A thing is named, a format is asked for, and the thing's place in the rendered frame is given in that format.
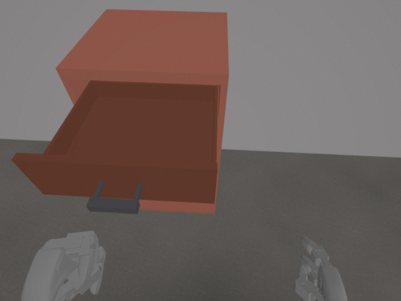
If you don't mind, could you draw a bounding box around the robot left hand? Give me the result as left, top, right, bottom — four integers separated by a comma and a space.
21, 231, 106, 301

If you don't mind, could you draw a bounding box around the cabinet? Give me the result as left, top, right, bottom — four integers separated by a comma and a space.
56, 9, 229, 214

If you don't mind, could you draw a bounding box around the robot right hand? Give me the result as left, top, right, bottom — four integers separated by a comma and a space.
295, 236, 348, 301

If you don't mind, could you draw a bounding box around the drawer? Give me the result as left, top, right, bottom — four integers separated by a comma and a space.
11, 80, 218, 204

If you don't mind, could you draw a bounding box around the handle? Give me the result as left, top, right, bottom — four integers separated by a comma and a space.
86, 181, 143, 214

